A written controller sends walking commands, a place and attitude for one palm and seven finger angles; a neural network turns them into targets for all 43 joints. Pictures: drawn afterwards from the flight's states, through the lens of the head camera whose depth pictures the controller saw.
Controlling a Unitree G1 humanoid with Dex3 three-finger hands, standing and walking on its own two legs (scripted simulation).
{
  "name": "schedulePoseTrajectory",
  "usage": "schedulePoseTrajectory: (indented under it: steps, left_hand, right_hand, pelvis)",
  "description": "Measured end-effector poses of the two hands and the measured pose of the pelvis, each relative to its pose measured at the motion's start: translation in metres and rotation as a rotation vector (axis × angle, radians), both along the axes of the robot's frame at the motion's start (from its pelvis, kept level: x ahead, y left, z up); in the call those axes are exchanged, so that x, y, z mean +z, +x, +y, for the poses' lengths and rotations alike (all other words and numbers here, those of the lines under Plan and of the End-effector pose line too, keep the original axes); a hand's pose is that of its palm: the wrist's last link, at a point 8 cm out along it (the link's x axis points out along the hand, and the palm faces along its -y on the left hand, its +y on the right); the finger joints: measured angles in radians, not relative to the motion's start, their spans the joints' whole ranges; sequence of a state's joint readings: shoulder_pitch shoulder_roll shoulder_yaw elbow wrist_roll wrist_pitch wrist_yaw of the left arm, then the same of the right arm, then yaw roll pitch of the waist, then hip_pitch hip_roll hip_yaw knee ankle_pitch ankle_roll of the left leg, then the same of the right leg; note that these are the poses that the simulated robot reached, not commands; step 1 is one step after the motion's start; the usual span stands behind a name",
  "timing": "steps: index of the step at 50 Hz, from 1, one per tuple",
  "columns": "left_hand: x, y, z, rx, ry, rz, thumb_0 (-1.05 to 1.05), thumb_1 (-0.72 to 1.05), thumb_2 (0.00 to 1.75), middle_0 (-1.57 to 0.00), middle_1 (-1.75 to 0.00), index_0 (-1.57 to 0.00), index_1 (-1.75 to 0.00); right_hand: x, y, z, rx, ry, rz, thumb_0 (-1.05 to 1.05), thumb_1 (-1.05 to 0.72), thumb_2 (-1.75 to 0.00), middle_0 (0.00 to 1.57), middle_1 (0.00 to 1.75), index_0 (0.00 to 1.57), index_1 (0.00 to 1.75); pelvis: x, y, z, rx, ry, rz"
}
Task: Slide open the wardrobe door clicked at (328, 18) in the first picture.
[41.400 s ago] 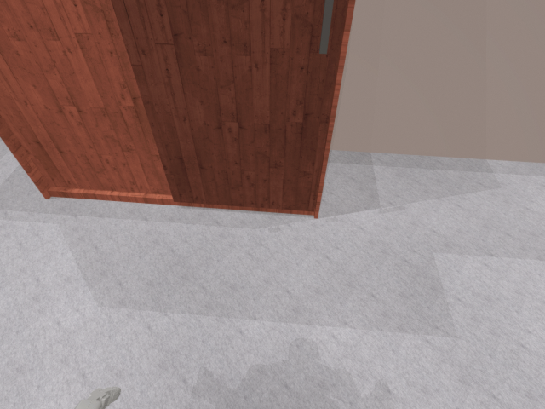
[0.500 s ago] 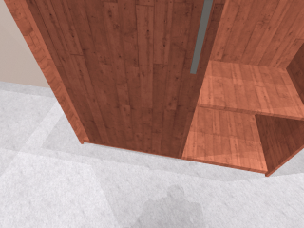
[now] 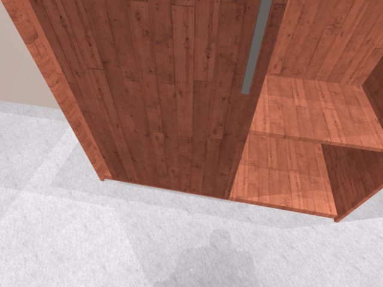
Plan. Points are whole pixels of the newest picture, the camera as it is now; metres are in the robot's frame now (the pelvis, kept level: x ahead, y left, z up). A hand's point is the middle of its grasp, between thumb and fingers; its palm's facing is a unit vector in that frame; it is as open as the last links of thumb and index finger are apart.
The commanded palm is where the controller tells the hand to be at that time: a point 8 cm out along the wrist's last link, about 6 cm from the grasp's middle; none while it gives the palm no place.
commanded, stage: look to check the result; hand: right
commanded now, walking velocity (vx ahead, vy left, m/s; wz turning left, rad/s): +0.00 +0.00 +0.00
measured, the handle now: (254, 48) +0.65 -0.12 +0.17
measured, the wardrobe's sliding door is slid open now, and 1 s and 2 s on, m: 0.59 0.59 0.59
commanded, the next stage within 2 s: stand and wait in 0.02 s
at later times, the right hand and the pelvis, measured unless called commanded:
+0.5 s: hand out of the picture +0.03 -0.18 -0.17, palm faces +0.02 +0.98 -0.21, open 7.3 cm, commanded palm none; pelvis +0.00 +0.01 +0.00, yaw +0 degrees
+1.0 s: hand out of the picture +0.03 -0.18 -0.17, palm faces +0.02 +0.98 -0.22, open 7.3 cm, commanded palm none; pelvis +0.00 +0.02 +0.00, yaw +0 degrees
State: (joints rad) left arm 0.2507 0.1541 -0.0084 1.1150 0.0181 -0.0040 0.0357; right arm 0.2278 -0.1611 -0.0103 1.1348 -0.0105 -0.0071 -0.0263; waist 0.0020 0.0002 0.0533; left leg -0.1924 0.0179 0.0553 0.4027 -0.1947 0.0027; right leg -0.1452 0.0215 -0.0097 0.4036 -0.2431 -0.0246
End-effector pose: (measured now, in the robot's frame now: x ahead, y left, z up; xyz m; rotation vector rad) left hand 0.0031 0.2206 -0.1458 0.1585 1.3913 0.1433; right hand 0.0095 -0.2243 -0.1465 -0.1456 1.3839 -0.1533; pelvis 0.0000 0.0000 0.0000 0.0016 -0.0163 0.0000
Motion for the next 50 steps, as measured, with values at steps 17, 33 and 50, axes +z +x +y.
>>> schedulePoseTrajectory:
  steps: [17,33,50]
  left_hand:
    - [0.001,0.011,0.01,-0.008,0.012,-0.016,0.01,0.91,0.9,-0.2,-0.3,-0.2,-0.3]
    - [0.003,0.011,0.02,-0.013,0.019,-0.011,0.01,0.91,0.9,-0.2,-0.3,-0.2,-0.3]
    - [0.004,0.008,0.03,-0.019,0.03,-0.01,0.01,0.91,0.9,-0.2,-0.3,-0.2,-0.3]
  right_hand:
    - [0.003,0.019,-0.002,0.009,-0.016,-0.04,0.0,-0.91,-0.89,0.2,0.3,0.2,0.3]
    - [0.004,0.014,0.002,0.005,-0.019,-0.031,0.0,-0.91,-0.89,0.2,0.3,0.2,0.3]
    - [0.006,0.012,0.001,0.01,-0.029,-0.032,0.0,-0.91,-0.89,0.2,0.3,0.2,0.3]
  pelvis:
    - [0.001,0.005,0.005,-0.002,-0.001,-0.006]
    - [0.002,0.004,0.011,-0.005,-0.001,-0.009]
    - [0.002,-0.001,0.016,-0.005,-0.001,-0.009]
